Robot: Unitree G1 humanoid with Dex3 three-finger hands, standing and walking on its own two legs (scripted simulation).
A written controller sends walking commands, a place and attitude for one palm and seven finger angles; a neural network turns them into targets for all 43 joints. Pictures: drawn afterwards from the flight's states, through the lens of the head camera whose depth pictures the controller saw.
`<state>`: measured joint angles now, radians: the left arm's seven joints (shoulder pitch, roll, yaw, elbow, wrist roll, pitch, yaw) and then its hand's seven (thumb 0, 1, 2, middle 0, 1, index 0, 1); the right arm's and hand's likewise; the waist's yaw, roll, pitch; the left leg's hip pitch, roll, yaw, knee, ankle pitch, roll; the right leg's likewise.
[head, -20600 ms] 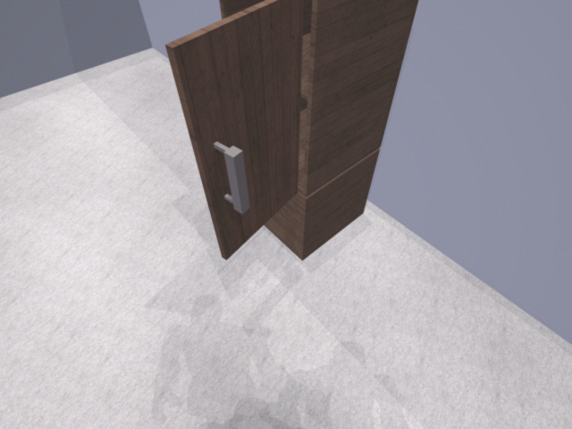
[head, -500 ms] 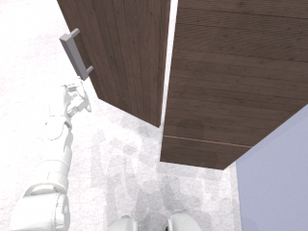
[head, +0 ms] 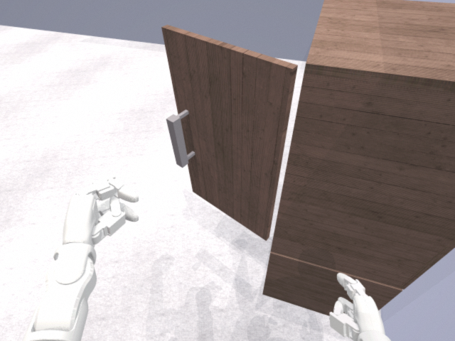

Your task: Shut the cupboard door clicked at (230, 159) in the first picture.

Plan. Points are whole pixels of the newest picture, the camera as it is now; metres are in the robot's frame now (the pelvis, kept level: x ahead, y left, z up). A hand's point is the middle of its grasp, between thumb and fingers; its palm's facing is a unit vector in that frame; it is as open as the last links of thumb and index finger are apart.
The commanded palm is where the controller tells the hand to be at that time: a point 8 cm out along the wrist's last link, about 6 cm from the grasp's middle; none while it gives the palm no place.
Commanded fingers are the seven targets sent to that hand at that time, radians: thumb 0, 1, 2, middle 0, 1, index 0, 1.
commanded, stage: draw the hand back to the body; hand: left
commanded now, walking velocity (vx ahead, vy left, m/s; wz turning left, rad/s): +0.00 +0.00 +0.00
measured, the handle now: (183, 138) +0.64 +0.19 -0.04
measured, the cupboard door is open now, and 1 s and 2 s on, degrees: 69 69 69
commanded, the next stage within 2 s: step back with the hand held close in 0.80 s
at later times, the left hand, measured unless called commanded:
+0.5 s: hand (24, 248) +0.19 +0.27 +0.17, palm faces +0.46 -0.76 -0.45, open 6.7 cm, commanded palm +0.14 +0.30 +0.18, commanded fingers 0.00 0.90 0.90 -0.20 -0.30 -0.20 -0.30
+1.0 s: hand (33, 248) +0.19 +0.26 +0.17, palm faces +0.45 -0.78 -0.43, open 7.4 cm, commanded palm +0.14 +0.29 +0.18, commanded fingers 0.00 0.90 0.90 -0.20 -0.30 -0.20 -0.30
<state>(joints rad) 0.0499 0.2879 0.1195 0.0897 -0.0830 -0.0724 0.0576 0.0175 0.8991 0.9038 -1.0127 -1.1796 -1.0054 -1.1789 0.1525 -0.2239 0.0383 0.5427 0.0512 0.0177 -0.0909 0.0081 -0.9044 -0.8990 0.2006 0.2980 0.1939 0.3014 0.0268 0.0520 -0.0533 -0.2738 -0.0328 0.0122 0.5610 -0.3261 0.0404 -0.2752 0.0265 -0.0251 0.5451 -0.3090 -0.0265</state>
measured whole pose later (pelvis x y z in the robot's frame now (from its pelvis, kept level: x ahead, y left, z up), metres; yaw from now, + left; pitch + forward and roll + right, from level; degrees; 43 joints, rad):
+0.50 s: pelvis +0.01 +0.00 +0.01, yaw +0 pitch -2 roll +0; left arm 0.49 0.36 0.37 -0.38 -0.08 -0.07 0.09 0.02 0.90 0.90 -0.35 -0.45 -0.34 -0.45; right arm 0.22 -0.23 0.02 0.63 0.02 -0.06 -0.06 0.01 -0.90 -0.90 0.20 0.30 0.20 0.30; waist 0.07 0.10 -0.02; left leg -0.11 -0.03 0.01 0.43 -0.28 0.04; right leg -0.11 0.03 -0.03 0.41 -0.26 -0.03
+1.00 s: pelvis +0.00 -0.01 +0.01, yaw +0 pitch -2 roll -1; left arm 0.47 0.35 0.37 -0.34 -0.08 -0.12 0.09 0.01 0.89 0.90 -0.22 -0.30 -0.21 -0.30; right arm 0.19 -0.23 0.02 0.62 0.02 -0.07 -0.06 0.01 -0.90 -0.90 0.20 0.30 0.20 0.30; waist 0.05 0.10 -0.03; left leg -0.15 -0.01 0.01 0.46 -0.28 0.03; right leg -0.14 0.05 -0.03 0.40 -0.24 -0.04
